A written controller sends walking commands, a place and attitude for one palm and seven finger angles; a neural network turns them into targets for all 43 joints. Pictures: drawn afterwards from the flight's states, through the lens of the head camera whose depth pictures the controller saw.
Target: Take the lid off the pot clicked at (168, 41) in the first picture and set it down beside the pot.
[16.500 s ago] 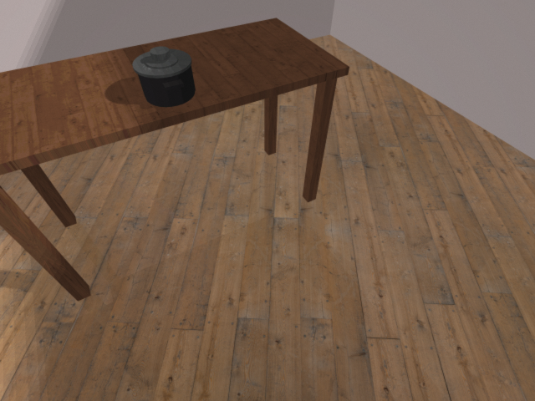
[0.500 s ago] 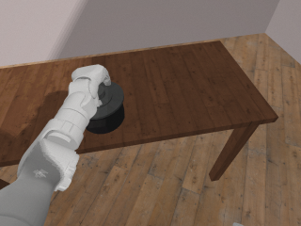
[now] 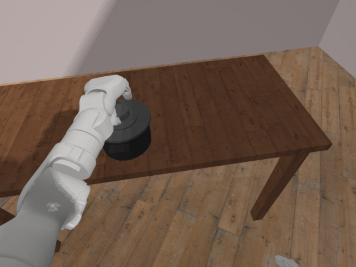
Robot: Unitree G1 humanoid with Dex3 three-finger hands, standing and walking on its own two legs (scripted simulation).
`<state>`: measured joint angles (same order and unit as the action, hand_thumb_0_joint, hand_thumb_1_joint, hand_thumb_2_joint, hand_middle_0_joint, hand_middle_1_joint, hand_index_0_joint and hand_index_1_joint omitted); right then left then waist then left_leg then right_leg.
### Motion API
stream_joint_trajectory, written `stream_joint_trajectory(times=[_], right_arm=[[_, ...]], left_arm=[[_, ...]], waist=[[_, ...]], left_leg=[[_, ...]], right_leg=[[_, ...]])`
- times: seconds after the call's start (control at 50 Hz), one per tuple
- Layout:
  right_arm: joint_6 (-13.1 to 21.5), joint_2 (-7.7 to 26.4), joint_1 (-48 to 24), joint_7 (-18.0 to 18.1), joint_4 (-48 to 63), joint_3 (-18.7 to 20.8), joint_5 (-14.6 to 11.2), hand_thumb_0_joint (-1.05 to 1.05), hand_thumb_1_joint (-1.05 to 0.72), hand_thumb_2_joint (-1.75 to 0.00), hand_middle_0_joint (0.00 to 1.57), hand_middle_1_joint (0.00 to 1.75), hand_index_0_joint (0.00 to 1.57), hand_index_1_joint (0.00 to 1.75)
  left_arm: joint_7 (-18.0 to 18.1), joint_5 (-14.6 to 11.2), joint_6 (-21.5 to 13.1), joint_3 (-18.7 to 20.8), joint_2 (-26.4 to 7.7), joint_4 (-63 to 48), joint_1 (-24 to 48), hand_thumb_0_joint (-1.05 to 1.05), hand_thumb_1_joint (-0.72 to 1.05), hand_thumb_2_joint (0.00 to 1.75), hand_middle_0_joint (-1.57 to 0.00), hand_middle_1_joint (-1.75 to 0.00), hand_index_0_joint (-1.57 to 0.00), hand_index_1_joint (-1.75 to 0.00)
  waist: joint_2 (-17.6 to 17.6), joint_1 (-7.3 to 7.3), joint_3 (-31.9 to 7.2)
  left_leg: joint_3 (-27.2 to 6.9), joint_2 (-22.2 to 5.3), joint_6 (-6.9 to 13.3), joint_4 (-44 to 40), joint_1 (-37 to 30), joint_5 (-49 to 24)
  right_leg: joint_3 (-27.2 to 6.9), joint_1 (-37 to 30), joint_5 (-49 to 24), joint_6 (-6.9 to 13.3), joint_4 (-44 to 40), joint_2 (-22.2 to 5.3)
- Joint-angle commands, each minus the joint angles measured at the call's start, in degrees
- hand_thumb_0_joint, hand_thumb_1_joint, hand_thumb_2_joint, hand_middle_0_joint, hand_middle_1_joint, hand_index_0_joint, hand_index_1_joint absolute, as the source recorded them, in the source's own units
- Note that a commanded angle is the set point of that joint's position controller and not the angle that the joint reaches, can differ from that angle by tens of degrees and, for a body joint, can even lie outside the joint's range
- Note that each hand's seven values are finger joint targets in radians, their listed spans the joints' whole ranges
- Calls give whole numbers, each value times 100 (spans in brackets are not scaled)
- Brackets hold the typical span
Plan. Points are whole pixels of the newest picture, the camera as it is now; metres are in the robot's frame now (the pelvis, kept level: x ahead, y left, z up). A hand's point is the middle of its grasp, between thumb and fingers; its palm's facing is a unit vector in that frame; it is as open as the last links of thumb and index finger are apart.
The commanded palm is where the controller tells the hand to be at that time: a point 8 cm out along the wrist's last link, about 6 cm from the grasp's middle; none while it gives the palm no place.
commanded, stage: raise the hand to come down again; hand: left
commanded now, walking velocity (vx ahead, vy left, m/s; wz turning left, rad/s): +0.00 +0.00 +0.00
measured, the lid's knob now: (119, 112) +0.50 +0.16 +0.07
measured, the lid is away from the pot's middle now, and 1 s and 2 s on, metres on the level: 0.01 0.01 0.01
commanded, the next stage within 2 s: move the open hand above the knob in 0.46 s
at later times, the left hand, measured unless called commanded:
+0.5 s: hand (114, 104) +0.46 +0.15 +0.13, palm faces -0.28 -0.09 -0.95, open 10.2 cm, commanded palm +0.46 +0.15 +0.19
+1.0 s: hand (112, 106) +0.46 +0.15 +0.13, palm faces -0.29 -0.09 -0.95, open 10.2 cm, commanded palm +0.46 +0.15 +0.19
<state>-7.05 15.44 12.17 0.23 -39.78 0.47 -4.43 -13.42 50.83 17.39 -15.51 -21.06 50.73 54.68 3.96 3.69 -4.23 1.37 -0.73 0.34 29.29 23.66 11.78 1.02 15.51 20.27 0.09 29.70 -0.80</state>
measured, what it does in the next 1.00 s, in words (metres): stands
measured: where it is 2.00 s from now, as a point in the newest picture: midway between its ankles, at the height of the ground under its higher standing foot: outside the picture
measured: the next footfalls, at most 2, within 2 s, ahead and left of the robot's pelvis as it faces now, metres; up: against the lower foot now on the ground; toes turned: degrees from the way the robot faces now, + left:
none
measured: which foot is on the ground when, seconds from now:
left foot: down 0.00-1.00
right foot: down 0.00-1.00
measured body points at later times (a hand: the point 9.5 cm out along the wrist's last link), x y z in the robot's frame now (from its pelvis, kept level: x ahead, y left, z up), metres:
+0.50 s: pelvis -0.01 +0.01 +0.00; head +0.02 -0.02 +0.45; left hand +0.47 +0.15 +0.18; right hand +0.08 -0.25 -0.14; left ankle +0.03 +0.12 -0.73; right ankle -0.06 -0.12 -0.73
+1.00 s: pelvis -0.01 +0.01 +0.00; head +0.03 -0.02 +0.45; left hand +0.47 +0.16 +0.18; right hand +0.10 -0.25 -0.13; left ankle +0.03 +0.12 -0.73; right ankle -0.06 -0.12 -0.73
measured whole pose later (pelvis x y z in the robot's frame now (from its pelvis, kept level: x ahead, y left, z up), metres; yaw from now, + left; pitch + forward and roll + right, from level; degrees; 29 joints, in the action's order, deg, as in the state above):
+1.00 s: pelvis -0.01 +0.01 +0.00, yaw +0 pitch +7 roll +0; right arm -4.7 15.0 12.0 1.0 -39.9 -0.2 -4.1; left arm -14.7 50.6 17.0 -16.3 -21.0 53.2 58.7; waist 3.7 4.0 -3.5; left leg 1.2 -0.2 0.8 28.9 24.7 10.9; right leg 1.1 16.4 19.5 -0.4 29.4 -1.3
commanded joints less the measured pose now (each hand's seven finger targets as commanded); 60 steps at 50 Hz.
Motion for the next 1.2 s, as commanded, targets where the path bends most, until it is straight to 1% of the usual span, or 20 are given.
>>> stream_joint_trajectory(times=[0.0, 0.06, 0.1, 0.14, 0.18, 0.22, 0.36, 0.44, 0.52, 0.58, 0.62, 0.74, 0.78, 0.82, 0.86, 0.9, 0.94, 0.98, 1.06, 1.18], right_arm=[[224, 672, -247, 49, 660, 173, -8, 0, -90, -90, 20, 30, 20, 30], [257, 653, -205, 96, 569, 139, -22, 0, -90, -90, 20, 30, 20, 30], [304, 675, -170, 115, 580, 136, 8, 0, -90, -90, 20, 30, 20, 30], [328, 649, -195, 111, 593, 129, 3, 0, -90, -90, 20, 30, 20, 30], [322, 616, -179, 73, 600, 147, 8, 0, -90, -90, 20, 30, 20, 30], [242, 718, -112, 63, 495, 142, 12, 0, -90, -90, 20, 30, 20, 30], [369, 687, -66, 126, 584, 151, 31, 0, -90, -90, 20, 30, 20, 30], [359, 722, 41, 139, 481, 140, 16, 0, -90, -90, 20, 30, 20, 30], [448, 694, 4, 88, 614, 181, 66, 0, -90, -90, 20, 30, 20, 30], [385, 673, 7, 39, 605, 198, 48, 0, -90, -90, 20, 30, 20, 30], [334, 731, -11, 41, 547, 194, 16, 0, -90, -90, 20, 30, 20, 30], [441, 681, -40, 78, 612, 201, 40, 0, -90, -90, 20, 30, 20, 30], [363, 700, -39, 72, 570, 172, 28, 0, -90, -90, 20, 30, 20, 30], [281, 704, -68, 58, 494, 160, -8, 0, -90, -90, 20, 30, 20, 30], [299, 716, -98, 59, 522, 162, -11, 0, -90, -90, 20, 30, 20, 30], [367, 721, -94, 96, 575, 160, 24, 0, -90, -90, 20, 30, 20, 30], [445, 660, -63, 121, 595, 166, 37, 0, -90, -90, 20, 30, 20, 30], [429, 660, -28, 127, 580, 160, 44, 0, -90, -90, 20, 30, 20, 30], [296, 730, -36, 92, 437, 140, 16, 0, -90, -90, 20, 30, 20, 30], [341, 679, -115, 100, 629, 156, 69, 0, -90, -90, 20, 30, 20, 30]], left_arm=[[167, 44, -71, 338, -1202, -1237, 3384, 0, -18, 116, -66, -41, -66, -41], [180, 140, -42, 227, -1161, -965, 3600, 0, -18, 117, -66, -40, -66, -40], [208, 146, -103, 551, -1537, -995, 3575, 0, -18, 117, -67, -39, -67, -39], [208, 148, -116, 430, -1371, -1031, 3622, 0, -18, 117, -67, -38, -67, -38], [154, 115, -59, 126, -825, -704, 3284, 0, -18, 117, -68, -37, -68, -37], [121, 139, 83, 300, -1106, -276, 3167, 0, -18, 118, -69, -35, -69, -35], [88, 184, -190, 413, -1358, -897, 3788, 0, -19, 119, -70, -33, -70, -33], [169, 189, -112, 465, -1388, -414, 3577, 0, -19, 118, -69, -35, -69, -35], [240, 189, -218, 622, -1486, -906, 3472, 0, -18, 118, -68, -36, -68, -36], [198, 201, -110, 392, -1088, -653, 3143, 0, -18, 118, -68, -36, -68, -36], [191, 182, 1, 399, -1228, -592, 3278, 0, -18, 118, -68, -36, -68, -36], [149, 177, -163, 489, -1369, -1157, 3501, 0, -18, 118, -68, -36, -68, -36], [125, 194, -101, 513, -1354, -769, 3167, 0, -18, 118, -68, -36, -68, -36], [114, 190, 48, 133, -937, -383, 3197, 0, -18, 118, -68, -36, -68, -36], [119, 156, 65, 192, -1031, -546, 3465, 0, -18, 118, -68, -36, -68, -36], [121, 94, -81, 381, -1290, -938, 3798, 0, -18, 118, -68, -36, -68, -36], [134, 116, -183, 267, -1171, -1228, 4067, 0, -18, 118, -68, -36, -68, -36], [144, 183, -210, 358, -1217, -1030, 3750, 0, -18, 118, -68, -36, -68, -36], [199, 181, 54, 349, -1165, -280, 3415, 0, -18, 118, -68, -36, -68, -36], [109, 180, -67, 548, -1375, -858, 3492, 0, -18, 118, -68, -36, -68, -36]], waist=[[-482, 142, -2052], [-426, 196, -1913], [-440, 120, -2138], [-452, 120, -2264], [-557, 135, -2083], [-771, 149, -1750], [-464, 161, -2240], [-657, 163, -1807], [-251, 26, -2531], [-508, 62, -2216], [-614, 116, -1982], [-302, 91, -2373], [-478, 79, -2050], [-631, 193, -1592], [-536, 187, -1711], [-396, 176, -2218], [-172, 201, -2521], [-304, 159, -2523], [-744, 168, -1803], [-533, 74, -2433]], left_leg=[[-15, 265, 449, 48, -1999, -1598], [-66, 248, 427, -12, -2004, -1342], [-67, 251, 439, -16, -2026, -1366], [-66, 255, 426, -14, -2088, -1468], [-70, 243, 409, -15, -1982, -1499], [-10, 217, 399, -70, -1706, -1209], [-96, 232, 432, -35, -2102, -1434], [-48, 218, 427, -125, -1764, -1141], [-91, 225, 419, -7, -2193, -1725], [-51, 210, 425, 1, -1974, -1757], [-2, 210, 428, -50, -1845, -1478], [-99, 235, 454, 57, -2295, -1906], [-66, 217, 434, -4, -1971, -1743], [-35, 196, 405, -60, -1782, -1366], [-49, 199, 407, -66, -1851, -1287], [-95, 222, 426, -23, -2111, -1460], [-133, 234, 429, 45, -2421, -1680], [-140, 217, 430, 70, -2349, -1849], [-30, 193, 400, -61, -1745, -1328], [-18, 248, 451, 75, -2001, -1867]], right_leg=[[141, 215, -2836, 111, -340, 247], [170, 461, -2380, 131, -369, 264], [115, 258, -2446, 130, -379, 247], [126, 231, -2557, 136, -339, 236], [188, 357, -2476, 144, -358, 255], [176, 396, -2326, 108, -416, 247], [148, 324, -2423, 137, -372, 254], [153, 436, -2181, 124, -446, 264], [145, 144, -2647, 157, -327, 254], [188, 234, -2692, 153, -382, 282], [172, 280, -2562, 118, -420, 279], [163, 250, -2814, 144, -355, 282], [172, 253, -2714, 155, -398, 276], [223, 571, -2341, 135, -426, 292], [202, 571, -2239, 143, -424, 287], [151, 354, -2437, 142, -372, 267], [159, 402, -2559, 152, -329, 270], [158, 371, -2645, 166, -346, 276], [187, 473, -2390, 128, -400, 268], [92, 9, -3094, 130, -351, 224]])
